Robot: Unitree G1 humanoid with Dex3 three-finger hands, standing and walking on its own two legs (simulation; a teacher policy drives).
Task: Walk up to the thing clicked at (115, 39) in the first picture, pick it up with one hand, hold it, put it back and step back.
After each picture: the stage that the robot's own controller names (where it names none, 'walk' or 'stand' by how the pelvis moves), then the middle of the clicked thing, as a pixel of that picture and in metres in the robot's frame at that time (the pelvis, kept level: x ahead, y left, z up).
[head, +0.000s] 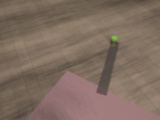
stand; (113, 41) +1.42 -0.33 -0.72
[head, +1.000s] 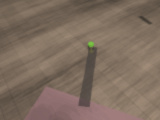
walk; (91, 47) +1.33 +0.05 -0.69
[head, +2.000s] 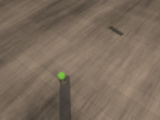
walk; (62, 78) +0.87 +0.30 -0.72
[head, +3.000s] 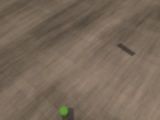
walk; (64, 113) +0.54 +0.26 -0.72
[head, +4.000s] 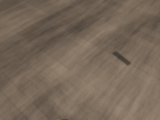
stand; out of the picture +0.44 +0.21 -0.72
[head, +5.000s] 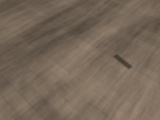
stand; out of the picture +0.40 +0.21 -0.73
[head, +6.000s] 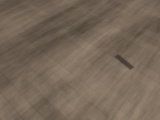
stand; out of the picture +0.40 +0.21 -0.73
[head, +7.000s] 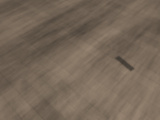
stand; out of the picture +0.39 +0.21 -0.73
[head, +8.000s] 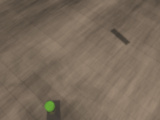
go down; (50, 107) +0.42 +0.22 -0.66
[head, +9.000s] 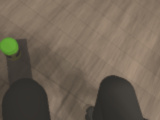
go down; (11, 49) +0.47 +0.28 -0.29
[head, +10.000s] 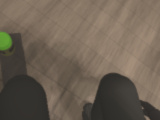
close in; (4, 44) +0.46 +0.29 -0.28
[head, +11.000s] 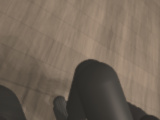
close; out of the picture +0.44 +0.33 -0.22
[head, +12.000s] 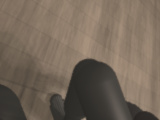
lift; out of the picture +0.43 +0.34 -0.22
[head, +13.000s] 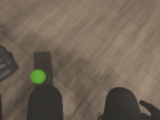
close; (41, 77) +0.39 +0.23 -0.36
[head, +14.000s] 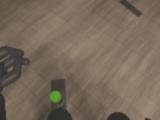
lift; (57, 98) +0.38 +0.19 -0.52
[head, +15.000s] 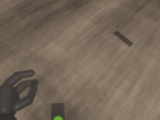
stand; out of the picture +0.34 +0.18 -0.65
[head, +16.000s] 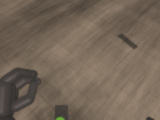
stand; out of the picture +0.35 +0.18 -0.64
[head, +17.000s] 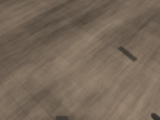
stand; out of the picture +0.35 +0.18 -0.66
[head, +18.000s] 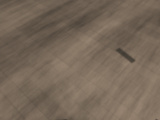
hold; out of the picture +0.33 +0.17 -0.66
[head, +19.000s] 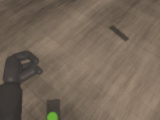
crouch; (53, 119) +0.35 +0.19 -0.63
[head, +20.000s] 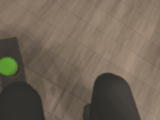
lower; (10, 68) +0.40 +0.24 -0.28
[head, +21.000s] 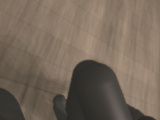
lower; out of the picture +0.37 +0.28 -0.22
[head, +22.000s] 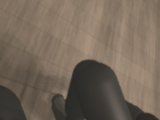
lower; out of the picture +0.37 +0.28 -0.22
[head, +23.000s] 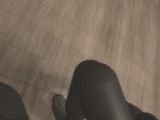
lower; out of the picture +0.37 +0.29 -0.22
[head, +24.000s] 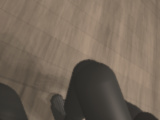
lower; out of the picture +0.37 +0.29 -0.22
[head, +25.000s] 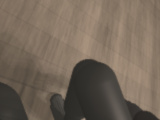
open; out of the picture +0.37 +0.29 -0.22
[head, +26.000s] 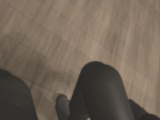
stand; out of the picture +0.29 +0.25 -0.26
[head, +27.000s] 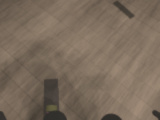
walk; (51, 115) +0.28 +0.19 -0.56
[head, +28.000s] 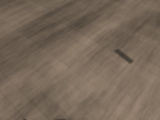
stand; out of the picture +0.25 +0.16 -0.69
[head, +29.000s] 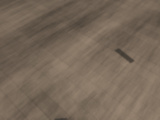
stand; out of the picture +0.25 +0.13 -0.69
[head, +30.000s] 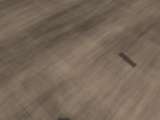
stand; out of the picture +0.26 +0.07 -0.73
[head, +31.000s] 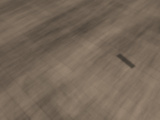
stand; out of the picture +0.26 +0.03 -0.75
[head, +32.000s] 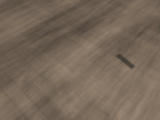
stand; out of the picture +0.24 -0.03 -0.75
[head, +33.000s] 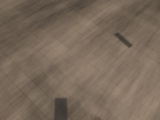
walk; out of the picture +0.30 -0.15 -0.72
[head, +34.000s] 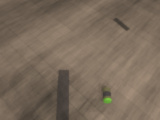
walk; (106, 95) +0.58 -0.20 -0.73
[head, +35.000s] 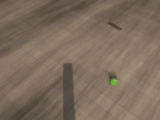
stand; (113, 78) +0.93 -0.18 -0.73
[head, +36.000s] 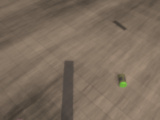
stand; (122, 80) +0.85 -0.35 -0.74
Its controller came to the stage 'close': yes
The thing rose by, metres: 0.04
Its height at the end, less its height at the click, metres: -0.02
